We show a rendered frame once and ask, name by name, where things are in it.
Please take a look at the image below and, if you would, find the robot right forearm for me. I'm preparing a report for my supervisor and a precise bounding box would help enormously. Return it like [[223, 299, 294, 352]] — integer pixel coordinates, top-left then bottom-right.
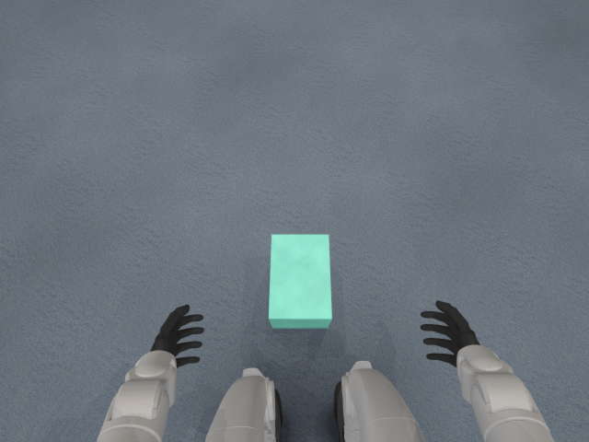
[[456, 344, 555, 442]]

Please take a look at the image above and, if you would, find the robot left forearm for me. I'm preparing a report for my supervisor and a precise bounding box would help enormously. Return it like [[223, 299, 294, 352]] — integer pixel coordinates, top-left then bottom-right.
[[97, 350, 177, 442]]

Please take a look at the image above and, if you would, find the robot right thigh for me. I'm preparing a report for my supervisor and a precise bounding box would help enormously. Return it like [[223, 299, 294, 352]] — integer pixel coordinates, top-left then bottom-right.
[[341, 368, 426, 442]]

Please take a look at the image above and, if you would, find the robot left hand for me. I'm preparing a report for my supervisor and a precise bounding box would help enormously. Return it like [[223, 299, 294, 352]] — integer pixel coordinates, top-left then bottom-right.
[[150, 305, 204, 368]]

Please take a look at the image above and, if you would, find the robot right hand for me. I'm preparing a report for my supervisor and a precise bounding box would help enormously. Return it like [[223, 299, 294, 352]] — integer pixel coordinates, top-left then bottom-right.
[[421, 300, 480, 367]]

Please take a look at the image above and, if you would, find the right robot shin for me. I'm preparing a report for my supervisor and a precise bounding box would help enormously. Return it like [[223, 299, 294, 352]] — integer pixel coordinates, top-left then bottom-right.
[[343, 361, 372, 442]]

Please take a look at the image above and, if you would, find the carton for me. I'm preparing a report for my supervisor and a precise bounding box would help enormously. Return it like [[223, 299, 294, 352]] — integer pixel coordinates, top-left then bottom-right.
[[269, 235, 332, 329]]

